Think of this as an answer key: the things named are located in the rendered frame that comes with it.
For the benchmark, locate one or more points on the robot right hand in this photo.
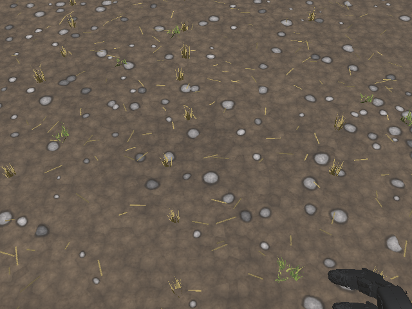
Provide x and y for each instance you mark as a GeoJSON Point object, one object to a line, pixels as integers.
{"type": "Point", "coordinates": [372, 284]}

